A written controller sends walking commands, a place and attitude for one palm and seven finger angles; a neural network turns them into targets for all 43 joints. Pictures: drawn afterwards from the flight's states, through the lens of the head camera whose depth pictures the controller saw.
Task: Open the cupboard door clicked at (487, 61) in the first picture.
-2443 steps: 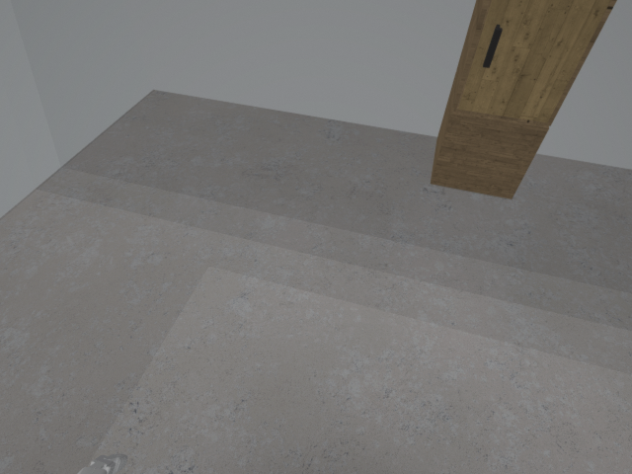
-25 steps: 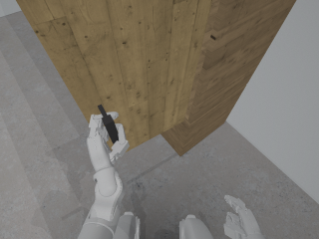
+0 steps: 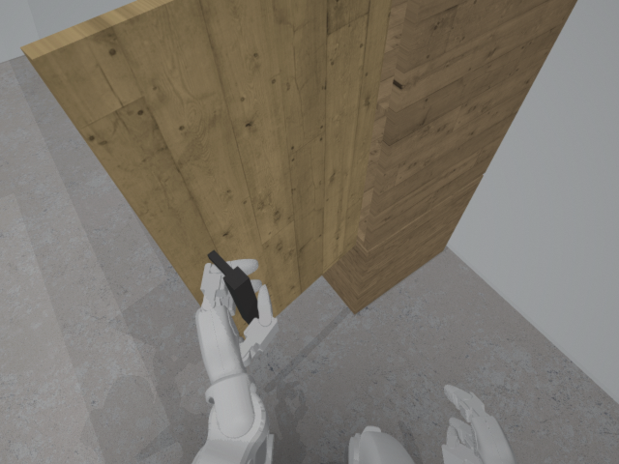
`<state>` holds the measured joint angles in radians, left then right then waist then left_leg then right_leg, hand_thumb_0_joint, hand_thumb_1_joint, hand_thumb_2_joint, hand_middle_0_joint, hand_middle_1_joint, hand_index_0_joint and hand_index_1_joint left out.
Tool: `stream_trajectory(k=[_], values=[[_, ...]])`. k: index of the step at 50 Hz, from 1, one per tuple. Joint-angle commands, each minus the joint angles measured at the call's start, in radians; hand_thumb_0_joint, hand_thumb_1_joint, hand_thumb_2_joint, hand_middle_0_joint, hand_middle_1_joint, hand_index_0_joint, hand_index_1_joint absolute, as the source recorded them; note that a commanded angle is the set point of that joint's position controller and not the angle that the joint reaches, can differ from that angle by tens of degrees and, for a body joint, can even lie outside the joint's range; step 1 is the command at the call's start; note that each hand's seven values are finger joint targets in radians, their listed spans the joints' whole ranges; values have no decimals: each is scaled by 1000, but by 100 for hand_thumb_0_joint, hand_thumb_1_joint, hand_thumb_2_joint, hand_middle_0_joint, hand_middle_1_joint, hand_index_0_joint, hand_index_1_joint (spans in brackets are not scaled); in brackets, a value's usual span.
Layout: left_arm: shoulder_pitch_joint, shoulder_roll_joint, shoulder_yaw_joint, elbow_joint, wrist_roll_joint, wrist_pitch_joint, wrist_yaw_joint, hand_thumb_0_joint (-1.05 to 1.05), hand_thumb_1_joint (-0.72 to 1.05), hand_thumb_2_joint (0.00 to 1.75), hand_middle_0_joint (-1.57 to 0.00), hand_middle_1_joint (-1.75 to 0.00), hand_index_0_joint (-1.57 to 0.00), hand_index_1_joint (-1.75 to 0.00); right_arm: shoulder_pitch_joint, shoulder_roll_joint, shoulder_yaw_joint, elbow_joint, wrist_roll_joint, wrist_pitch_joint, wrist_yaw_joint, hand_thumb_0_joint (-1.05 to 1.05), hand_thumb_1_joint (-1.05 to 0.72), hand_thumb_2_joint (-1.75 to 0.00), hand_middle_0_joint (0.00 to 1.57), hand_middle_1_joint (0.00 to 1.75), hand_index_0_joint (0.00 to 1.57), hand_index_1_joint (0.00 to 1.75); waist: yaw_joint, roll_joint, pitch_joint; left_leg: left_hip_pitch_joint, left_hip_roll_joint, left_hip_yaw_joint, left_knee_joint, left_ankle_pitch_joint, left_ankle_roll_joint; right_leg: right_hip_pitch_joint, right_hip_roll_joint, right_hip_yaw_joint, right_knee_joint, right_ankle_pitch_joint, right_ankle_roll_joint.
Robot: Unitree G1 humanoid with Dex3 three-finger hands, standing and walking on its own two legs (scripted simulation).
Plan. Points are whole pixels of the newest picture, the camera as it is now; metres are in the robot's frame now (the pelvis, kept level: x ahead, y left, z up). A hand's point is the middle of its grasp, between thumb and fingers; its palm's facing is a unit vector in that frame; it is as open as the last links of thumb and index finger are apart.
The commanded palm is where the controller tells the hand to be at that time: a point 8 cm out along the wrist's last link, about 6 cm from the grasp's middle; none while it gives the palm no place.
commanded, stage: open thumb and fingers to let go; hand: left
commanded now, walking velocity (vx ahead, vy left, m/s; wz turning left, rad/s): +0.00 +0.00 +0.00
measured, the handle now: (235, 289) +0.34 +0.11 +0.02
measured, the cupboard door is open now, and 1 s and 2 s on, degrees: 99 98 100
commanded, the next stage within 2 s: slide the hand sideways off the handle in 0.80 s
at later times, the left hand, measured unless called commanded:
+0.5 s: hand (260, 314) +0.30 +0.07 +0.02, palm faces +0.32 -0.95 -0.03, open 12.5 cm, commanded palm +0.25 +0.10 +0.02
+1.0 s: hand (259, 324) +0.29 +0.07 +0.02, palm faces +0.12 -0.99 -0.06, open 15.3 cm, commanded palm +0.26 +0.10 +0.02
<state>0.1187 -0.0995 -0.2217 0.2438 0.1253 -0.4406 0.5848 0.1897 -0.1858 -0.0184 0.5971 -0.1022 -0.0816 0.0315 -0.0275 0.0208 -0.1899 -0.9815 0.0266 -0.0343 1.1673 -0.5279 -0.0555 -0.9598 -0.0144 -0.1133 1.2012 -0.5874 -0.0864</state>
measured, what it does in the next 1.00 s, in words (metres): stands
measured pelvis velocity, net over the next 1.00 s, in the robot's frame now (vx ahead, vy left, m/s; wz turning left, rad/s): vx -0.03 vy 0.03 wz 0.00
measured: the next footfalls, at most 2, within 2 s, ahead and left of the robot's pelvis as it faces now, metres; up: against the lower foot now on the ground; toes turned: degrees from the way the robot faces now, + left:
none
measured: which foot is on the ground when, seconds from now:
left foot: down 0.00-1.00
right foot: down 0.00-1.00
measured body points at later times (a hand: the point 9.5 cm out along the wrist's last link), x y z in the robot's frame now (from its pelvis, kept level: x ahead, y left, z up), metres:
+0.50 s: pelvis -0.02 +0.01 -0.01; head +0.07 +0.00 +0.44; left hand +0.28 +0.12 +0.02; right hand +0.15 -0.20 -0.12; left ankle +0.02 +0.16 -0.64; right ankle +0.00 -0.06 -0.64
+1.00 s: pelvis -0.03 +0.03 -0.01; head +0.06 +0.02 +0.43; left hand +0.28 +0.12 +0.02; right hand +0.15 -0.19 -0.12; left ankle +0.02 +0.16 -0.64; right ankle +0.00 -0.06 -0.64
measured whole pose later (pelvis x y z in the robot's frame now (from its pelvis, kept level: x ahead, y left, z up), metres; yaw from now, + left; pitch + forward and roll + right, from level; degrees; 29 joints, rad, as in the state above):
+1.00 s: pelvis -0.03 +0.03 -0.01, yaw +0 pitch +19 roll +0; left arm -0.04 -0.05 -0.24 0.36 0.13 -0.44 0.44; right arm 0.17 -0.18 0.00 0.58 -0.08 -0.07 0.03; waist -0.01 0.04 -0.17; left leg -1.05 0.01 -0.03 1.24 -0.51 -0.01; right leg -1.02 -0.04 -0.11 1.24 -0.56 -0.05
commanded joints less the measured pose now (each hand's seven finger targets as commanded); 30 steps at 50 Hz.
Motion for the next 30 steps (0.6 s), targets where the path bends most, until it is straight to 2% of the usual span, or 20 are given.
stream_trajectory(k=[1,4,7,9,10,12,13,16,17,19,21,22,24,25,27,28,29,30], values=[[-218,-60,34,-116,32,-49,20,0,76,84,-39,-134,-39,-134,-50,-71,-21,-112,3,-47,-21,0,-90,-90,20,30,20,30,-16,-127,-262,55,-54,20,-34,189,52,255,-51,187,-246,432,96],[-233,-72,34,-109,11,-50,14,0,55,75,-38,-131,-38,-131,-47,-72,-23,-116,5,-46,-22,0,-90,-90,20,30,20,30,-7,-132,-307,54,-56,23,-37,194,53,289,-53,195,-246,445,98],[-227,-51,47,-126,2,-51,2,0,34,66,-36,-129,-36,-129,-46,-75,-27,-123,9,-41,-23,0,-90,-90,20,30,20,30,1,-138,-325,54,-55,21,-41,207,52,320,-54,197,-245,472,97],[-253,-82,16,-129,5,-49,1,0,20,60,-35,-127,-35,-127,-42,-76,-26,-121,9,-38,-22,0,-90,-90,20,30,20,30,-11,-129,-327,76,-53,23,-43,212,55,297,-49,181,-236,473,95],[-247,-88,12,-127,5,-48,1,0,13,57,-35,-127,-35,-127,-41,-75,-26,-123,10,-38,-21,0,-90,-90,20,30,20,30,-8,-123,-312,82,-53,22,-49,211,54,285,-45,168,-236,460,92],[-241,-89,13,-101,7,-44,2,0,-1,51,-33,-125,-33,-125,-47,-79,-25,-126,9,-40,-21,0,-90,-90,20,30,20,30,-11,-152,-294,76,-52,17,-51,205,56,270,-39,157,-237,432,90],[-268,-88,13,-123,7,-51,6,0,-8,48,-33,-124,-33,-124,-50,-77,-25,-122,9,-41,-19,0,-90,-90,20,30,20,30,-8,-127,-309,87,-51,20,-51,206,57,260,-37,152,-230,420,87],[-278,-109,-8,-111,13,-53,11,0,-29,39,-32,-122,-32,-122,-49,-78,-24,-122,9,-47,-18,0,-90,-90,20,30,20,30,-17,-129,-291,102,-50,20,-55,198,58,230,-30,133,-230,394,83],[-279,-98,-1,-115,17,-54,13,0,-36,36,-31,-122,-31,-122,-52,-81,-25,-125,10,-48,-18,0,-90,-90,20,30,20,30,-6,-115,-299,97,-51,20,-54,201,59,229,-26,131,-225,374,77],[-298,-102,-5,-112,18,-54,20,0,-50,30,-30,-120,-30,-120,-55,-81,-23,-123,9,-48,-17,0,-90,-90,20,30,20,30,-10,-105,-302,107,-49,23,-55,191,60,210,-22,125,-223,342,74],[-306,-112,-8,-94,17,-50,24,0,-50,30,-30,-120,-30,-120,-57,-80,-22,-122,9,-50,-17,0,-90,-90,20,30,20,30,-11,-107,-291,104,-50,23,-57,179,60,198,-20,123,-229,313,73],[-307,-100,3,-94,23,-49,27,0,-50,30,-29,-115,-29,-115,-56,-81,-23,-122,10,-50,-18,0,-90,-90,20,30,20,30,-5,-106,-294,108,-49,20,-60,191,60,199,-15,114,-222,313,67],[-313,-124,-18,-99,25,-45,33,0,-50,30,-27,-105,-27,-105,-61,-79,-22,-125,9,-49,-16,0,-90,-90,20,30,20,30,-2,-84,-302,121,-49,24,-66,189,60,189,-12,106,-218,301,63],[-326,-127,-23,-93,27,-41,36,0,-50,30,-27,-100,-27,-100,-57,-80,-21,-123,10,-50,-15,0,-90,-90,20,30,20,30,-11,-90,-290,127,-48,22,-69,188,61,180,-9,99,-219,298,63],[-334,-127,-23,-91,34,-33,42,0,-50,30,-25,-90,-25,-90,-63,-82,-22,-127,9,-51,-16,0,-90,-90,20,30,20,30,-3,-77,-298,127,-46,18,-71,194,60,172,-4,89,-209,283,57],[-347,-138,-30,-83,32,-29,45,0,-50,30,-24,-85,-24,-85,-65,-82,-20,-125,9,-51,-15,0,-90,-90,20,30,20,30,-9,-74,-288,132,-46,19,-74,183,61,158,-3,85,-211,269,57],[-358,-139,-27,-77,31,-27,48,0,-50,30,-23,-80,-23,-80,-61,-82,-20,-120,9,-51,-15,0,-90,-90,20,30,20,30,-13,-98,-291,135,-45,17,-74,186,62,160,-2,81,-211,272,59],[-364,-141,-29,-77,28,-24,50,0,-50,30,-22,-75,-22,-75,-66,-82,-19,-122,9,-51,-15,0,-90,-90,20,30,20,30,-10,-85,-291,130,-47,20,-75,172,61,158,-3,87,-217,253,60]])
